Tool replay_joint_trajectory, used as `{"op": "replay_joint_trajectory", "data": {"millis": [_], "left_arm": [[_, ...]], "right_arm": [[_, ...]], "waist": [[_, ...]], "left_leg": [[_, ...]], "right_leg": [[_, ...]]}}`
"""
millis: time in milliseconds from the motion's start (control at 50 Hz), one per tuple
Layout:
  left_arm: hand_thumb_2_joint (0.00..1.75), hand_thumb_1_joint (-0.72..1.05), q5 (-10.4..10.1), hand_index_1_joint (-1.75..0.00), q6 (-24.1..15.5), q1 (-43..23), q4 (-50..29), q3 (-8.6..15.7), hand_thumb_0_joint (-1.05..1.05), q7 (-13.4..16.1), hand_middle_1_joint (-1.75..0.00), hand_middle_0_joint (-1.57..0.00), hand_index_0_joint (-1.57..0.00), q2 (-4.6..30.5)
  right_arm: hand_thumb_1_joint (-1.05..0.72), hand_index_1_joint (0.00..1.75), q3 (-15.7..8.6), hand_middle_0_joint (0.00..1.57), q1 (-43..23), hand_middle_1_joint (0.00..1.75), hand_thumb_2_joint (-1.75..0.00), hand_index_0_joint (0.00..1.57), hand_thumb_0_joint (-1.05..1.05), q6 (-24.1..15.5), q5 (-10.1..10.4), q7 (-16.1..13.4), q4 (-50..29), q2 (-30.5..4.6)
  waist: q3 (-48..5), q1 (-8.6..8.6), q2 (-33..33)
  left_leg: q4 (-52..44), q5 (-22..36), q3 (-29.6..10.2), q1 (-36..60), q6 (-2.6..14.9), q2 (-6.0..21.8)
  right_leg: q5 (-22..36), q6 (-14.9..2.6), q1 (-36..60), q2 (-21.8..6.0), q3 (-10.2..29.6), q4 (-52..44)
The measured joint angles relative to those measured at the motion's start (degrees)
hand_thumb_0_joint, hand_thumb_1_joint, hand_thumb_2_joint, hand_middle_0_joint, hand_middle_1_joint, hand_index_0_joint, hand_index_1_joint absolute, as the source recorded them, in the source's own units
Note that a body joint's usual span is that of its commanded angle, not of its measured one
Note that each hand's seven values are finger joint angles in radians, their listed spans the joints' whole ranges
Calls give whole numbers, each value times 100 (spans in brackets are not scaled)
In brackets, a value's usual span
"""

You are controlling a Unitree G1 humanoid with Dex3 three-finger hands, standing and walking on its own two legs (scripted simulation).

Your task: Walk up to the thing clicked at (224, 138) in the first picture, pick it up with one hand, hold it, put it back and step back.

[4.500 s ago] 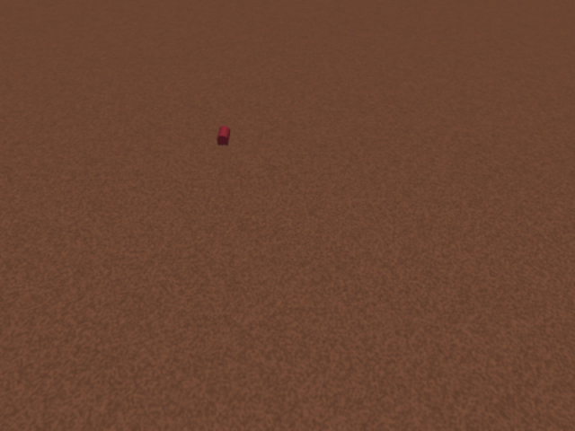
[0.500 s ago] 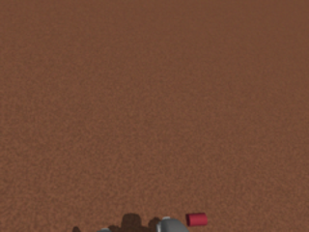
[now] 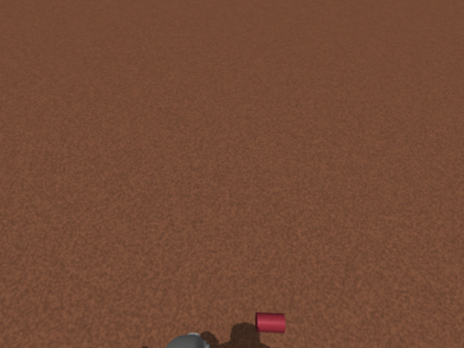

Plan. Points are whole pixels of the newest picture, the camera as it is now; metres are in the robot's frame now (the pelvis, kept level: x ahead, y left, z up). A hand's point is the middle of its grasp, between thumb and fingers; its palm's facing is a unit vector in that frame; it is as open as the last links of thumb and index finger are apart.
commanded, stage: walk up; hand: left
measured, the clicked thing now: (270, 322) +0.34 -0.14 -0.72
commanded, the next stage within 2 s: none
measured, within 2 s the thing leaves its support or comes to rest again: neither
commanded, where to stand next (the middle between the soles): -0.02 -0.39 m, yaw +4 degrees
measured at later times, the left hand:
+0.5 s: hand out of the picture +0.04 +0.06 -0.18, palm faces -0.08 -0.91 -0.40, open 7.4 cm
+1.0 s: hand out of the picture -0.03 -0.13 -0.15, palm faces -0.01 -0.95 -0.31, open 7.4 cm
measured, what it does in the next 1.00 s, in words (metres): steps to the right: left foot, then right foot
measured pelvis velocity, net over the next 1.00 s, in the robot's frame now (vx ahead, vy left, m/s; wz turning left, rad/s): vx -0.09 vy -0.40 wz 0.05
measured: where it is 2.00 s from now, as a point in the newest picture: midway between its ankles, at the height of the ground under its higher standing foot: outside the picture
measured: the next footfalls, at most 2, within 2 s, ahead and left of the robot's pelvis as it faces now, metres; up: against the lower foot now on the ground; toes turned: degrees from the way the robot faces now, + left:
left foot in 0.06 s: +0.07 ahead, +0.05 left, +0.00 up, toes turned +5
right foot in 0.46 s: +0.00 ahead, -0.40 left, +0.00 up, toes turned +1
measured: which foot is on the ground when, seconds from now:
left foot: up 0.00-0.04, down 0.06-0.48, up 0.50-0.78, down 0.80-1.00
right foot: down 0.00-0.08, up 0.10-0.44, down 0.46-0.80, up 0.82-1.00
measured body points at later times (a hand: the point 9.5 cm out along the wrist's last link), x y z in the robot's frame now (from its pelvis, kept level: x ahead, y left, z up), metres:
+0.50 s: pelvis -0.07 -0.24 -0.04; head -0.03 -0.21 +0.40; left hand +0.05 +0.11 -0.15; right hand -0.02 -0.64 -0.09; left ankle +0.02 +0.03 -0.70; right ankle -0.04 -0.40 -0.72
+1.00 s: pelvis -0.09 -0.40 +0.00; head -0.07 -0.36 +0.45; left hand -0.03 -0.08 -0.13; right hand -0.03 -0.73 -0.08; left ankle -0.06 -0.27 -0.71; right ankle -0.07 -0.56 -0.67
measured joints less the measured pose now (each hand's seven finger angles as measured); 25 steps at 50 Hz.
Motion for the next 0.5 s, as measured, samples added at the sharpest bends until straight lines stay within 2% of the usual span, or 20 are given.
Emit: {"op": "replay_joint_trajectory", "data": {"millis": [20, 60, 80, 120, 160, 200, 260, 320, 380, 440, 460, 480, 500], "left_arm": [[90, 90, 1, -30, 1, -14, -47, 14, 0, 16, -30, -21, -20, 56], [90, 90, -37, -30, 31, -53, -141, 29, 0, 46, -30, -21, -20, 176], [90, 90, -62, -30, 47, -116, -158, 52, 0, 71, -30, -21, -20, 249], [90, 90, -75, -30, 93, -216, -171, 78, 0, 117, -30, -21, -20, 247], [90, 90, -54, -30, 131, -211, -185, 43, 0, 118, -30, -21, -20, 204], [90, 90, -66, -30, 146, -225, -167, 46, 0, 76, -30, -21, -20, 225], [90, 90, -95, -30, 157, -307, -216, 132, 0, 0, -30, -21, -20, 326], [90, 90, -121, -30, 138, -372, -269, 231, 0, -49, -30, -21, -20, 499], [90, 90, -141, -30, 158, -421, -246, 322, 0, -104, -30, -21, -20, 653], [90, 90, -144, -30, 152, -413, -217, 394, 0, -154, -30, -21, -20, 749], [90, 90, -135, -30, 119, -400, -199, 421, 0, -157, -30, -20, -20, 732], [90, 90, -109, -30, 74, -416, -153, 438, 0, -142, -30, -20, -20, 625], [90, 91, -59, -29, 31, -386, -148, 409, 0, -132, -30, -20, -20, 518]], "right_arm": [[-90, 30, 47, 21, 40, 30, -89, 21, 0, -33, -6, 18, -22, 100], [-90, 30, 108, 21, 160, 30, -89, 21, 0, -126, -40, 42, -99, 250], [-90, 30, 114, 21, 167, 30, -89, 21, 0, -156, -88, 35, -120, 351], [-89, 30, 129, 21, 193, 30, -89, 22, 0, -148, -171, 20, -240, 409], [-89, 30, 97, 22, 162, 30, -89, 22, 0, -119, -136, 4, -317, 330], [-89, 30, 22, 22, 129, 30, -89, 22, 0, -87, -119, -42, -378, 264], [-89, 30, -69, 22, 188, 30, -89, 22, 0, -94, -129, -37, -479, 115], [-89, 30, -141, 22, 190, 30, -89, 22, 0, -71, -184, -2, -519, -49], [-89, 30, -209, 21, 174, 30, -89, 22, 0, -72, -271, 26, -570, -223], [-89, 30, -263, 21, 141, 30, -89, 22, 0, -49, -336, 45, -594, -426], [-89, 30, -287, 21, 107, 30, -89, 22, 0, -21, -348, 43, -566, -515], [-89, 30, -328, 21, 32, 30, -89, 21, 0, 32, -356, 24, -492, -631], [-89, 30, -369, 21, -8, 30, -89, 21, 0, 109, -339, -16, -402, -700]], "waist": [[21, 22, -60], [49, 19, -176], [139, -16, -365], [284, -102, -538], [341, -232, -497], [365, -311, -534], [343, -365, -628], [336, -358, -709], [291, -361, -763], [205, -366, -726], [195, -350, -642], [276, -366, -407], [294, -378, -241]], "left_leg": [[-451, 151, 68, 199, 25, -35], [-1596, 910, 104, 691, 62, -86], [-1718, 1028, 106, 754, 86, -170], [-1584, 992, 52, 715, 34, -171], [-1487, 973, -66, 692, -20, 22], [-1522, 1033, -133, 719, -122, 205], [-1466, 1090, -258, 614, -268, 448], [-1285, 1070, -386, 446, -326, 743], [-1125, 1047, -521, 239, -335, 1017], [-946, 1020, -705, -20, -353, 1296], [-844, 994, -806, -117, -325, 1413], [-656, 772, -1076, -203, -197, 1520], [-262, 272, -1324, -364, -115, 1460]], "right_leg": [[14, -58, -6, 39, -70, -21], [-56, -146, -93, 110, -225, 119], [-117, -163, -173, 48, -199, 333], [-553, 20, -444, 186, 177, 1049], [-918, 157, -790, 324, 434, 2050], [-784, 189, -1017, 295, 801, 2650], [-450, 247, -1201, 120, 1356, 3014], [-302, 338, -1213, -87, 1584, 3055], [-388, 414, -1020, -412, 1366, 2440], [-760, 409, -630, -575, 991, 1574], [-799, 510, -489, -534, 868, 1296], [-821, 605, -471, -363, 693, 1392], [-853, 618, -514, -261, 551, 1555]]}}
